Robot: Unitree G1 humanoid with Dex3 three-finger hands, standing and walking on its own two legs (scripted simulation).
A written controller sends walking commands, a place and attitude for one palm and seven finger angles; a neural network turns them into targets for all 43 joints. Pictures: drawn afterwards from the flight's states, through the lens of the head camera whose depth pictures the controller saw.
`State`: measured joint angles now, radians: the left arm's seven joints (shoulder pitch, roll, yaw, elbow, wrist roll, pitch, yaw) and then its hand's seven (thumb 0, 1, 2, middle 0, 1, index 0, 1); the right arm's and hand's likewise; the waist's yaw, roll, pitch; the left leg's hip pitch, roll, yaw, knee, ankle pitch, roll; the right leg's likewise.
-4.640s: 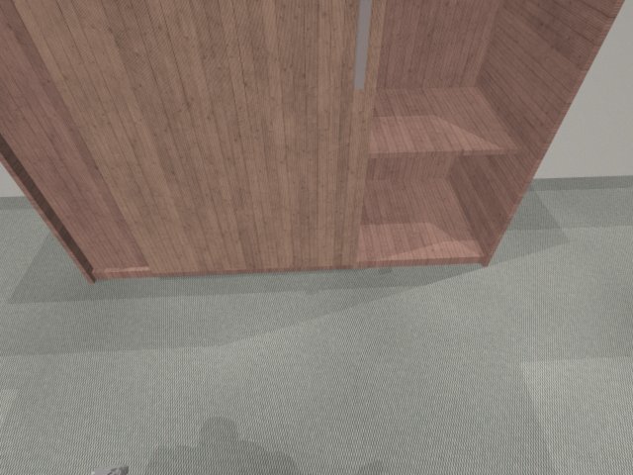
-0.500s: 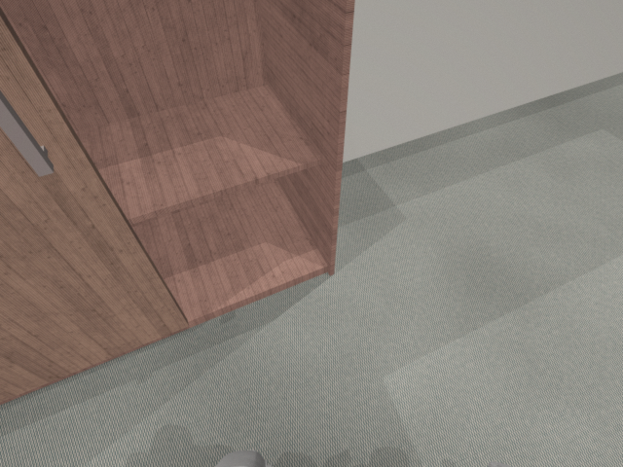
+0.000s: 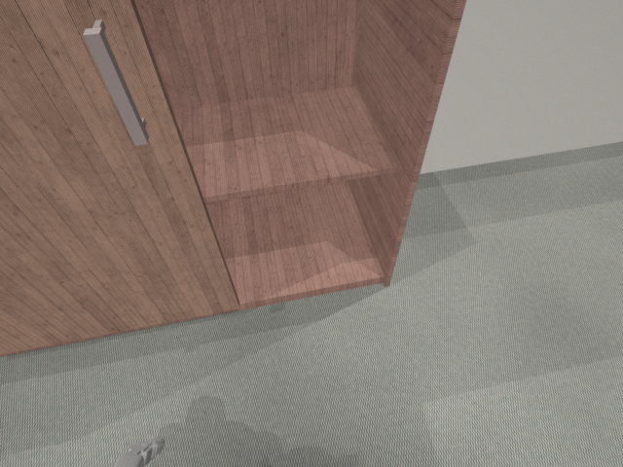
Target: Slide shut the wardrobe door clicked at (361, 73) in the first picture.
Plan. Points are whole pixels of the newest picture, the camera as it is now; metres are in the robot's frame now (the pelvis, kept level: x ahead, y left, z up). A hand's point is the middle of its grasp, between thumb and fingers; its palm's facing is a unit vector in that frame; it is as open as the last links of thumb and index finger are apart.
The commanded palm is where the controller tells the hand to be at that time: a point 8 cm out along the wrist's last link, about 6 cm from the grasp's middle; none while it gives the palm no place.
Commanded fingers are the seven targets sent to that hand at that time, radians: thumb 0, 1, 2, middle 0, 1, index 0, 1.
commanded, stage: turn to face it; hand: left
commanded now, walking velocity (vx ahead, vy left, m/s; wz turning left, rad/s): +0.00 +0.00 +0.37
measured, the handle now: (121, 86) +0.65 +0.34 +0.15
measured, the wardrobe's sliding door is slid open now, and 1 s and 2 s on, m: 0.54 0.54 0.54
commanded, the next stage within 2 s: take the last steps up to it in 0.22 s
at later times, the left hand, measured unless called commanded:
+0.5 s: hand out of the picture -0.06 +0.22 -0.18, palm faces +0.27 -0.94 -0.22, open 7.4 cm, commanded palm none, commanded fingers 0.00 0.90 0.90 -0.20 -0.30 -0.20 -0.30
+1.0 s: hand (174, 440) +0.18 +0.22 -0.16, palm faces +0.21 -0.96 -0.19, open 7.4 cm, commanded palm none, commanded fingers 0.00 0.90 0.90 -0.20 -0.30 -0.20 -0.30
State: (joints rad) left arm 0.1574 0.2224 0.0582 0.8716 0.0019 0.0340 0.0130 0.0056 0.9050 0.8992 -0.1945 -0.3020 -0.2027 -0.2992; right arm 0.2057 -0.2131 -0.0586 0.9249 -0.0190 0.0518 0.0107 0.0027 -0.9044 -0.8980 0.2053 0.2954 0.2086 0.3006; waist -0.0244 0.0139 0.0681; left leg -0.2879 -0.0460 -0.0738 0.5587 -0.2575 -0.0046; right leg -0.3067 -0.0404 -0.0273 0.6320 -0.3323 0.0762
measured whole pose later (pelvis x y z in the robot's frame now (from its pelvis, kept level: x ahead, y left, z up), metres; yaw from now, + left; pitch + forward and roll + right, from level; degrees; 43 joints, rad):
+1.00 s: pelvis +0.12 +0.03 -0.01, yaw +13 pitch -2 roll +1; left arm 0.14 0.15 0.05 1.00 0.02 -0.04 -0.02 0.01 0.91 0.90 -0.19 -0.30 -0.20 -0.30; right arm 0.49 -0.12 -0.02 1.17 -0.01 -0.04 -0.02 0.00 -0.91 -0.90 0.20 0.30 0.21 0.30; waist -0.04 0.02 0.07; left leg 0.00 -0.01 0.03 0.60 -0.49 0.03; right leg -0.39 -0.05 -0.12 0.62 -0.17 -0.04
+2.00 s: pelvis +0.20 +0.01 +0.01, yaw +14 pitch -1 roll +0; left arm 0.25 0.15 0.02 1.10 0.00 0.01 0.04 0.01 0.93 0.90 -0.20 -0.30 -0.21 -0.30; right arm 0.29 -0.18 -0.03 1.13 -0.01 0.03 -0.03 0.00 -0.91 -0.90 0.20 0.29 0.20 0.30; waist -0.03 0.04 0.01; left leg -0.21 0.06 -0.03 0.47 -0.26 -0.05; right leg -0.18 0.03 -0.08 0.50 -0.31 -0.06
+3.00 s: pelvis +0.18 +0.08 +0.01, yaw +13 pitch -2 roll +0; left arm 0.28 0.20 0.00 1.05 0.02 0.00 0.04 0.00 0.91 0.90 -0.19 -0.30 -0.20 -0.30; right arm 0.24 -0.17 0.00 1.05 -0.01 -0.01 -0.02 0.00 -0.92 -0.90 0.20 0.29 0.21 0.30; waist 0.01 -0.02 0.02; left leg -0.20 -0.04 0.04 0.48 -0.26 0.06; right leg -0.16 -0.07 -0.02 0.46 -0.27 0.06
